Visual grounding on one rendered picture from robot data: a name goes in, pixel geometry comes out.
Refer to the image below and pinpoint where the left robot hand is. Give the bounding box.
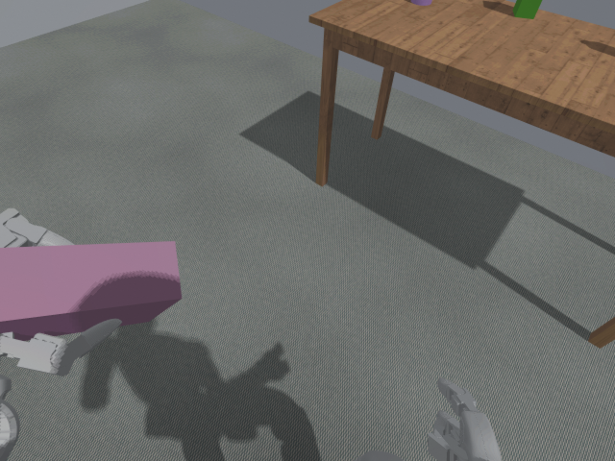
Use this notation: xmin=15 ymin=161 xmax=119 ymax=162
xmin=0 ymin=208 xmax=122 ymax=376

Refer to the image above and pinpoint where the left robot forearm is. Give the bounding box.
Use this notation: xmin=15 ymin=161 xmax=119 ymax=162
xmin=0 ymin=375 xmax=20 ymax=461

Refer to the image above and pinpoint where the sponge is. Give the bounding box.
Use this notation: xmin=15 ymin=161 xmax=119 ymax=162
xmin=0 ymin=241 xmax=182 ymax=341

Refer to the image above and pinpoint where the table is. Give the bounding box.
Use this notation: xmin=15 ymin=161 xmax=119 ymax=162
xmin=309 ymin=0 xmax=615 ymax=348

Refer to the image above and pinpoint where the right robot hand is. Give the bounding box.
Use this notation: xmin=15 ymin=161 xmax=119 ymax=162
xmin=428 ymin=377 xmax=502 ymax=461

